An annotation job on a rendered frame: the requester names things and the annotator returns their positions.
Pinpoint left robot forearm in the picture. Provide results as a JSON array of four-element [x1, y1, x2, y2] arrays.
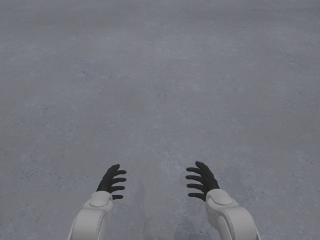
[[66, 191, 114, 240]]

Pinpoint left robot hand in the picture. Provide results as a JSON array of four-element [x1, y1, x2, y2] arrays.
[[96, 164, 127, 200]]

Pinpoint right robot hand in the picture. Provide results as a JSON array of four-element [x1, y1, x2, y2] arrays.
[[185, 161, 220, 202]]

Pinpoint right robot forearm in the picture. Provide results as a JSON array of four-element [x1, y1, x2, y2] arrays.
[[205, 188, 261, 240]]

